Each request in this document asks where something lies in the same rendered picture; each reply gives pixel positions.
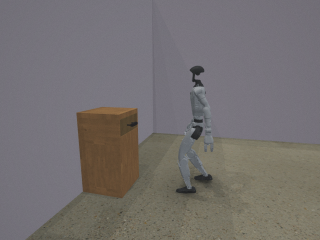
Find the robot left hand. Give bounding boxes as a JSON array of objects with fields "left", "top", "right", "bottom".
[{"left": 204, "top": 134, "right": 214, "bottom": 152}]

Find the robot left upper arm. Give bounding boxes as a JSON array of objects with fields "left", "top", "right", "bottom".
[{"left": 193, "top": 86, "right": 211, "bottom": 113}]

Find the handle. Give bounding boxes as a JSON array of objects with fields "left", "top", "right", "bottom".
[{"left": 127, "top": 122, "right": 138, "bottom": 127}]

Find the robot head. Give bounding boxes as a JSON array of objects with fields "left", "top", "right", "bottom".
[{"left": 190, "top": 66, "right": 204, "bottom": 88}]

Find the robot right hand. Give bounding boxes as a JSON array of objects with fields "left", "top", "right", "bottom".
[{"left": 184, "top": 122, "right": 192, "bottom": 135}]

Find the drawer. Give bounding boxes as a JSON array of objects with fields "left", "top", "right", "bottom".
[{"left": 120, "top": 113, "right": 137, "bottom": 136}]

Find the cabinet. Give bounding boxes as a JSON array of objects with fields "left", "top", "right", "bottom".
[{"left": 76, "top": 107, "right": 139, "bottom": 198}]

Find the left robot forearm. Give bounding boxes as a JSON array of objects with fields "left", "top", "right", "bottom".
[{"left": 203, "top": 107, "right": 212, "bottom": 135}]

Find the robot left shin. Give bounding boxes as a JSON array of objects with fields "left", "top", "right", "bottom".
[{"left": 177, "top": 158, "right": 191, "bottom": 189}]

